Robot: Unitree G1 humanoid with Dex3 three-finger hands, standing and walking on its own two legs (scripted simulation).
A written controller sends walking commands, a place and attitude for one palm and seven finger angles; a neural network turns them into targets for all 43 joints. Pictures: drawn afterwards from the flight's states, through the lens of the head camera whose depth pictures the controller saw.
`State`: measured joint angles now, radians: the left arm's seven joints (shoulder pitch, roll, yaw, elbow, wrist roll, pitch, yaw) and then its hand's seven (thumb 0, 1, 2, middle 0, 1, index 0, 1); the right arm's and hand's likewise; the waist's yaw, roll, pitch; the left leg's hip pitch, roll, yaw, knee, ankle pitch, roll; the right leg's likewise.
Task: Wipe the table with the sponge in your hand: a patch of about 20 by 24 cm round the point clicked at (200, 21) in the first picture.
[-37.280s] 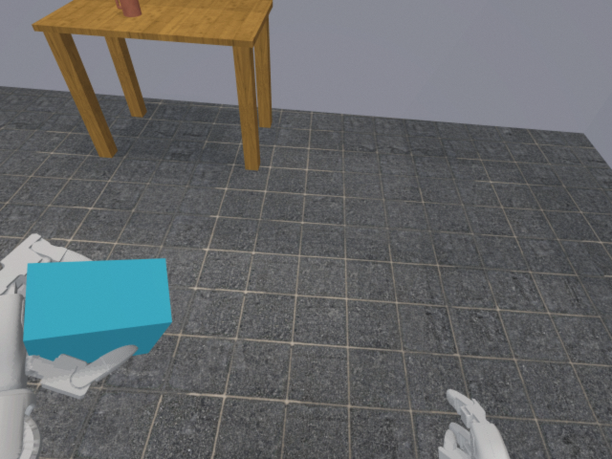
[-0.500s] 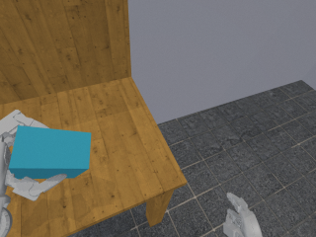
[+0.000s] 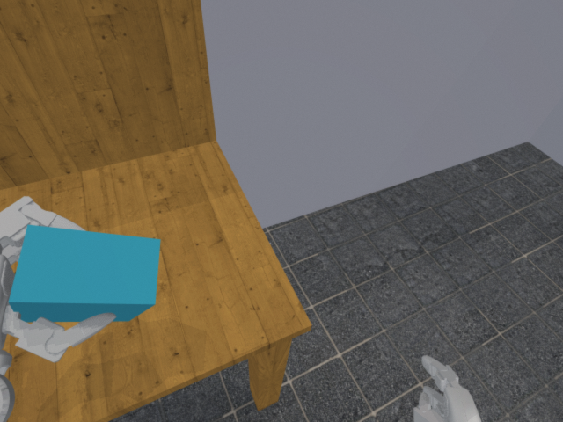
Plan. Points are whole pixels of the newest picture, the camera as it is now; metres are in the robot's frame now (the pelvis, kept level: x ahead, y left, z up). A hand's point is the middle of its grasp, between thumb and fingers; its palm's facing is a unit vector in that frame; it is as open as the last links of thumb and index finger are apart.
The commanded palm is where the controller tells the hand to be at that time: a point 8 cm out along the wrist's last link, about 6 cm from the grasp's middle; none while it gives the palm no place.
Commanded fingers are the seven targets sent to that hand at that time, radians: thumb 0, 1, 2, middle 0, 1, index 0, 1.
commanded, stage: shuffle to correct the standing spot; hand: left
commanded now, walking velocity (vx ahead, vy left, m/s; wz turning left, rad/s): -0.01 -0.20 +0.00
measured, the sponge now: (105, 282) +0.23 +0.21 +0.15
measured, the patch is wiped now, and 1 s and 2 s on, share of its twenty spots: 0.00 0.00 0.00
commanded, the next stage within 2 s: none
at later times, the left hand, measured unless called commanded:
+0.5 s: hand (49, 290) +0.21 +0.24 +0.17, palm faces +0.31 -0.87 -0.39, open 10.5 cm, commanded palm +0.15 +0.28 +0.18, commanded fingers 0.00 0.10 1.30 -1.20 -1.60 -1.20 -1.60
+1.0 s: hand (58, 287) +0.21 +0.24 +0.17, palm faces +0.30 -0.87 -0.40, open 10.5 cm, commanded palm +0.15 +0.28 +0.18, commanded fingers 0.00 0.10 1.30 -1.20 -1.60 -1.20 -1.60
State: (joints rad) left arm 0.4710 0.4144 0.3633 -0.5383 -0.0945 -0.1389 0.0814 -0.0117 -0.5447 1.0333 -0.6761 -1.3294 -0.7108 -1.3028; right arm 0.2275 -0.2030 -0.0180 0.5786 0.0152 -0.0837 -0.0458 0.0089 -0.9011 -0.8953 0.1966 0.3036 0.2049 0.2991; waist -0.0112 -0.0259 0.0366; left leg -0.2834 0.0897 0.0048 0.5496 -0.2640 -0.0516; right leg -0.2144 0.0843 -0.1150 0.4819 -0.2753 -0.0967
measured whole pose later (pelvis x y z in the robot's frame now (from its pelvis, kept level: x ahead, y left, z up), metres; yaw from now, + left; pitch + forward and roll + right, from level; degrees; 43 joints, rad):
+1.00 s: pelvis +0.00 +0.00 +0.00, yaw +1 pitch +0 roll -1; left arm 0.49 0.42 0.36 -0.55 -0.10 -0.13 0.08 -0.01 -0.55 1.03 -0.68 -1.33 -0.71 -1.30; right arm 0.23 -0.19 -0.01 0.58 0.02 -0.07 -0.04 0.01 -0.90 -0.90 0.20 0.30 0.21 0.30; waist -0.02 -0.02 0.04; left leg -0.28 0.09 0.00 0.54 -0.25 -0.05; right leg -0.21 0.08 -0.12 0.47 -0.26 -0.10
